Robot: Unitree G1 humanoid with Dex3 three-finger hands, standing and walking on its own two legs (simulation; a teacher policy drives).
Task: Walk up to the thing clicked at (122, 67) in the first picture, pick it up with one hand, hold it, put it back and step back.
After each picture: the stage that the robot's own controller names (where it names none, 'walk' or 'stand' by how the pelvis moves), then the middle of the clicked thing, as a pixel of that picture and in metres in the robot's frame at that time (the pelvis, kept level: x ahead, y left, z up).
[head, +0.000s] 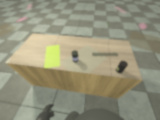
stand; (121, 67) +0.52 -0.24 -0.11
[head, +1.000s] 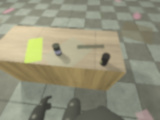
walk; (104, 59) +0.52 -0.07 -0.08
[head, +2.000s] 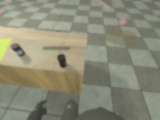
stand; (62, 61) +0.46 +0.27 -0.06
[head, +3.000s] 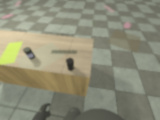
stand; (70, 64) +0.47 +0.21 -0.09
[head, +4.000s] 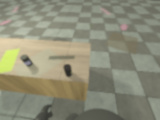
stand; (68, 70) +0.42 +0.22 -0.11
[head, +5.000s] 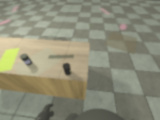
stand; (67, 69) +0.44 +0.23 -0.11
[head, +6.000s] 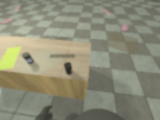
stand; (68, 68) +0.45 +0.23 -0.11
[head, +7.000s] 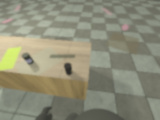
stand; (68, 69) +0.44 +0.23 -0.11
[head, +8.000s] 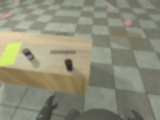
rise first; (69, 65) +0.46 +0.22 -0.11
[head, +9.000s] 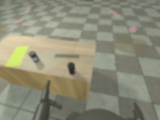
rise first; (71, 68) +0.45 +0.22 -0.11
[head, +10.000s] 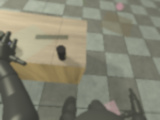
go down; (61, 53) +0.48 +0.20 -0.04
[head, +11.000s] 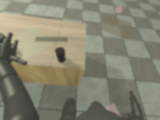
go down; (61, 55) +0.47 +0.21 -0.03
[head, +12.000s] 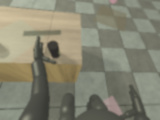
close in; (54, 50) +0.48 +0.22 +0.01
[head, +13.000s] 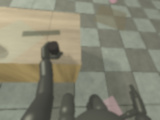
close; (54, 50) +0.47 +0.21 +0.01
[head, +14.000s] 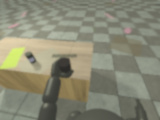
lift; (65, 68) +0.30 +0.18 +0.13
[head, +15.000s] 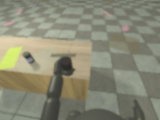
hold; (67, 66) +0.33 +0.17 +0.11
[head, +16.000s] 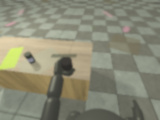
hold; (67, 67) +0.33 +0.17 +0.10
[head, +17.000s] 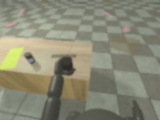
hold; (68, 66) +0.33 +0.17 +0.11
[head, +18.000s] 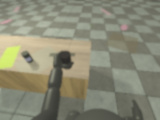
crouch; (66, 60) +0.37 +0.19 +0.11
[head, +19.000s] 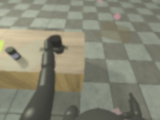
lower; (57, 44) +0.48 +0.22 +0.12
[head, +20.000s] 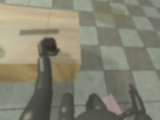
lower; (51, 47) +0.49 +0.22 +0.01
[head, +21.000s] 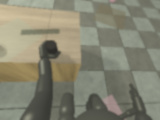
lower; (52, 50) +0.47 +0.22 +0.01
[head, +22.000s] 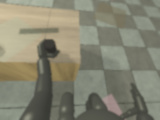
lower; (51, 49) +0.48 +0.22 +0.01
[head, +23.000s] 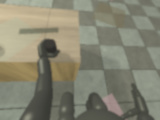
lower; (51, 48) +0.48 +0.22 +0.02
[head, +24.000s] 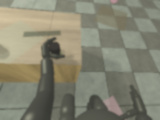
open; (55, 50) +0.47 +0.21 +0.01
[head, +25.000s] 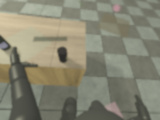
sink last; (62, 55) +0.46 +0.19 -0.02
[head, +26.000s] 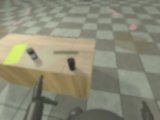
stand; (71, 64) +0.47 +0.22 -0.05
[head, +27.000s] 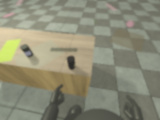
stand; (71, 62) +0.46 +0.20 -0.04
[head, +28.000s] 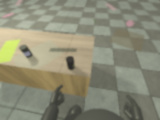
stand; (70, 63) +0.45 +0.20 -0.04
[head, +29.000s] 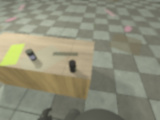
stand; (72, 66) +0.46 +0.20 -0.09
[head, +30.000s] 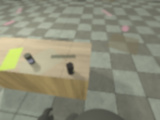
stand; (70, 68) +0.45 +0.21 -0.11
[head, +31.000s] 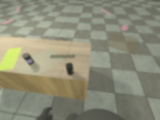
stand; (69, 69) +0.45 +0.21 -0.11
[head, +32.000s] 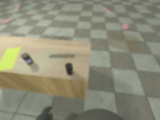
stand; (69, 69) +0.44 +0.22 -0.11
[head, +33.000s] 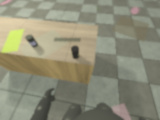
walk; (75, 52) +0.53 +0.17 -0.08
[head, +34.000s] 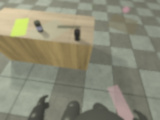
walk; (77, 35) +0.77 +0.21 -0.09
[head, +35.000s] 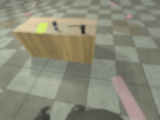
stand; (83, 29) +1.09 +0.23 -0.09
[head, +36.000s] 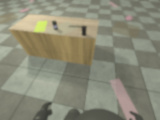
stand; (84, 30) +1.05 +0.19 -0.10
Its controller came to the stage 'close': yes
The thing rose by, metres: 0.22
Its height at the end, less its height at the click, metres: +0.00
